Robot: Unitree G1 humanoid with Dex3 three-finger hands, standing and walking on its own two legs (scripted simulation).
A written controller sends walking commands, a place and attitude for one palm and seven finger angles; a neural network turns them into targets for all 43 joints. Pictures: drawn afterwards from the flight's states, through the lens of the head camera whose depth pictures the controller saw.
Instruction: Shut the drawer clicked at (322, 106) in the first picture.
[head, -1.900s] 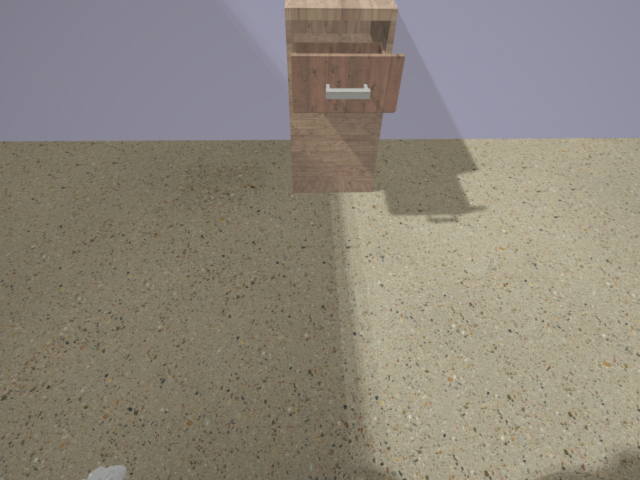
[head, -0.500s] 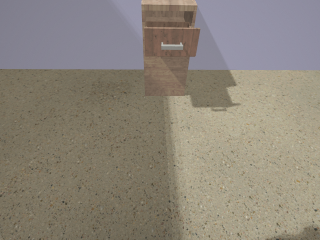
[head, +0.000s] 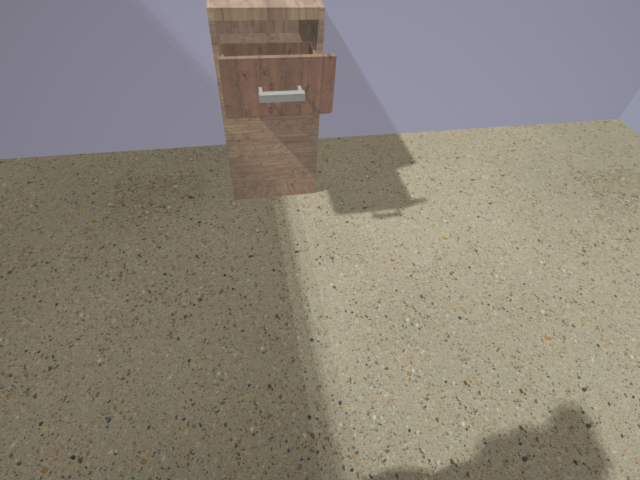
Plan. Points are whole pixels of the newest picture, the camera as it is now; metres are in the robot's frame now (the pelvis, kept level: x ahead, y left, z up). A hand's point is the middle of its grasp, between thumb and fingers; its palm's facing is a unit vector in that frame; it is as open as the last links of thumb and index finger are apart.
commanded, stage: walk to a spot facing it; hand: left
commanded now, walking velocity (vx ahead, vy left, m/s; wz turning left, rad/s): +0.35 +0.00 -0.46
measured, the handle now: (281, 92) +1.14 +0.20 -0.07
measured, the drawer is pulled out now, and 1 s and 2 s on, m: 0.30 0.30 0.30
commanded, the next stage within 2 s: turn to face it in 1.30 s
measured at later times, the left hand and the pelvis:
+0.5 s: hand (246, 430) +0.23 +0.13 -0.17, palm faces -0.12 -0.98 -0.15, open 7.4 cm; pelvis +0.18 -0.04 +0.01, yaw -10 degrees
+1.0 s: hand (271, 291) +0.49 +0.13 -0.17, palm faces -0.29 -0.95 -0.13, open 7.4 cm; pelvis +0.39 -0.03 +0.01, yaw -19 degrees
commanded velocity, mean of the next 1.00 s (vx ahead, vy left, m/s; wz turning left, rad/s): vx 0.36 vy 0.00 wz -0.29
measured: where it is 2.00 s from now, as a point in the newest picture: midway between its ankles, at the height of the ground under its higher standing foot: (388, 352)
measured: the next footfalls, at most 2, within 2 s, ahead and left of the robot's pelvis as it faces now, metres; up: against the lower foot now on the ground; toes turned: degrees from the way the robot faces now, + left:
right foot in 0.22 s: +0.18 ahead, -0.16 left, +0.00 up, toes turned -14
left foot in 0.60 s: +0.37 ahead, +0.05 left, +0.00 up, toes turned -1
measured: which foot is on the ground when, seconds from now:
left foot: down 0.00-0.22, up 0.24-0.58, down 0.60-1.00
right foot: up 0.00-0.20, down 0.22-0.62, up 0.64-1.00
